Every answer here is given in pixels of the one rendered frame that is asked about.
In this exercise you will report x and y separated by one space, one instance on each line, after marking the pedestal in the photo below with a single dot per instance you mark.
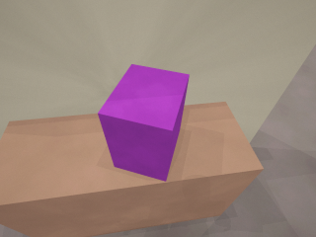
58 179

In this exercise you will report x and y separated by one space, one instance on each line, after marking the carton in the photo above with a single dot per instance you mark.
141 119

